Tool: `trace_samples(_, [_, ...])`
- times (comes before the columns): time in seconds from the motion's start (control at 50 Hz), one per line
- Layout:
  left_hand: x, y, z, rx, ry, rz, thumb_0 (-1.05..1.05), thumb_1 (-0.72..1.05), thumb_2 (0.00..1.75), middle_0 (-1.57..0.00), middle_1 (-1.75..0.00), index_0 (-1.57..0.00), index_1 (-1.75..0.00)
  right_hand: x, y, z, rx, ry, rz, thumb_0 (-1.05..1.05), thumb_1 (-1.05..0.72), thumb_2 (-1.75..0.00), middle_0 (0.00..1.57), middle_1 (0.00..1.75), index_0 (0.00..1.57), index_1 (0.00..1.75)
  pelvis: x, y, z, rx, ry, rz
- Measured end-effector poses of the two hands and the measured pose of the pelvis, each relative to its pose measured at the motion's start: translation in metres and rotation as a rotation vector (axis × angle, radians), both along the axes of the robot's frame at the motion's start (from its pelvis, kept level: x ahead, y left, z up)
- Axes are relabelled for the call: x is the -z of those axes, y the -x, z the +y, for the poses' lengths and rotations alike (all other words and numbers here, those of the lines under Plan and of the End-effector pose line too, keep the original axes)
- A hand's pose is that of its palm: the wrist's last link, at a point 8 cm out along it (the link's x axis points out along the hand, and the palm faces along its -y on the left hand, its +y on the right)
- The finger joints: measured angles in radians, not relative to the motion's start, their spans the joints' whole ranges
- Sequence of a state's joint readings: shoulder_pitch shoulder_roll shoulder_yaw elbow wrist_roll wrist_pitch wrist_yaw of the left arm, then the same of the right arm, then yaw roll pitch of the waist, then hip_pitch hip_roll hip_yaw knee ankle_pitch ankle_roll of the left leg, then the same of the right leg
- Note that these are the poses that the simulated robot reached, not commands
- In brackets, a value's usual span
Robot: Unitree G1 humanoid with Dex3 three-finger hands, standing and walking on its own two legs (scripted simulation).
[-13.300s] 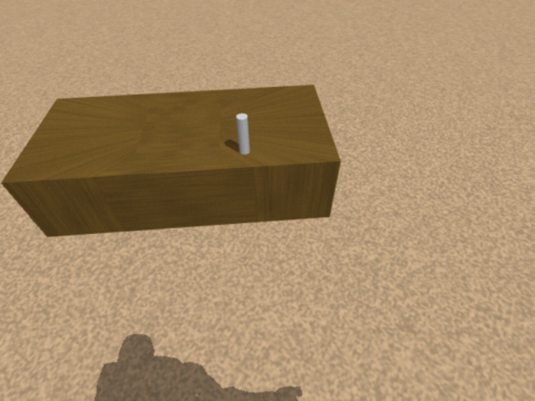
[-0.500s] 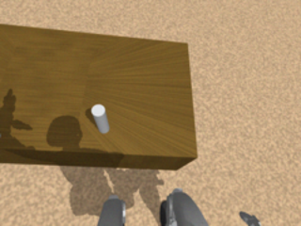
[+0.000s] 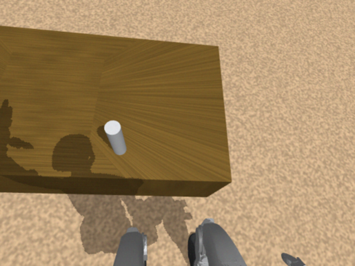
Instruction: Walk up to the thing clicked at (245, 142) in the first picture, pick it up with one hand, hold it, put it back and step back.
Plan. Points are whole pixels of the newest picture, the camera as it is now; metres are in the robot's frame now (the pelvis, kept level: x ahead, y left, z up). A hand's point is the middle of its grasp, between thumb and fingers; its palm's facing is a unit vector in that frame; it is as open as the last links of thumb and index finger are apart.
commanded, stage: go down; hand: left
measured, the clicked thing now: (116, 139) +0.48 +0.15 -0.22
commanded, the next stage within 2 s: approach in 0.76 s
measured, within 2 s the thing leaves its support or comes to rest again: neither
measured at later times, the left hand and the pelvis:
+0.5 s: hand out of the picture +0.42 +0.36 +0.07, palm faces +0.06 -1.00 +0.01, open 16.9 cm; pelvis +0.00 +0.00 +0.00, yaw +0 degrees
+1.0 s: hand out of the picture +0.42 +0.35 +0.06, palm faces +0.06 -1.00 +0.02, open 17.1 cm; pelvis +0.00 -0.01 -0.01, yaw +0 degrees
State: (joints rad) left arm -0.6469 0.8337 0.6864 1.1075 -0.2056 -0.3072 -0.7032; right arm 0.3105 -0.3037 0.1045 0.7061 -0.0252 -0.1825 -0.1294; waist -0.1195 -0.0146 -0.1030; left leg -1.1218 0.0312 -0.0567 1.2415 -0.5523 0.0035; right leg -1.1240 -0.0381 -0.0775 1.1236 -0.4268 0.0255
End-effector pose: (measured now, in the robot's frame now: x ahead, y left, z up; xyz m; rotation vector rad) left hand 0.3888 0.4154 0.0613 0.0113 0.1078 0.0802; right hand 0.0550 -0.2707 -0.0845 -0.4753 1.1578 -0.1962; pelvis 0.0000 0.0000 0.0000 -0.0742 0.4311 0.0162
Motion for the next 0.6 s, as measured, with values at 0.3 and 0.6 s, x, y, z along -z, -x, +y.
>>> trace_samples(0.3, [0.003, -0.004, -0.005, 0.010, 0.018, -0.039, -0.01, -0.40, 0.05, -0.05, -0.03, -0.04, -0.04, -0.002, -0.012, -0.004, -0.011, 0.018, -0.016, 0.00, -0.91, -0.90, 0.21, 0.30, 0.21, 0.30, 0.000, -0.004, 0.000, -0.003, 0.002, 0.006])
trace_samples(0.6, [-0.005, -0.009, -0.008, 0.015, 0.027, -0.069, -0.01, -0.38, 0.05, -0.04, -0.04, -0.04, -0.03, 0.002, -0.016, -0.006, -0.022, 0.006, -0.017, 0.00, -0.91, -0.90, 0.21, 0.30, 0.21, 0.30, 0.001, -0.003, -0.004, -0.004, -0.004, 0.009])
